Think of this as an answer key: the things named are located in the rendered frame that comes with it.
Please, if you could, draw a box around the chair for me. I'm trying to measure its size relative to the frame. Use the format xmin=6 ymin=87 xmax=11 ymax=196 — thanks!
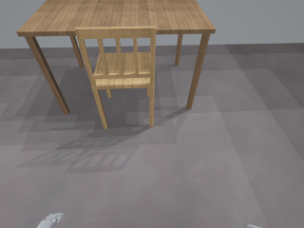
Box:
xmin=74 ymin=27 xmax=157 ymax=129

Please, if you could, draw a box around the robot left hand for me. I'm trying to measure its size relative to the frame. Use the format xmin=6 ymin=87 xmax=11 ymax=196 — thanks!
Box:
xmin=36 ymin=213 xmax=64 ymax=228

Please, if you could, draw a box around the table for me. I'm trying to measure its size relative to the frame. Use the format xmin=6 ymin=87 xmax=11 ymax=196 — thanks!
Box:
xmin=16 ymin=0 xmax=216 ymax=115

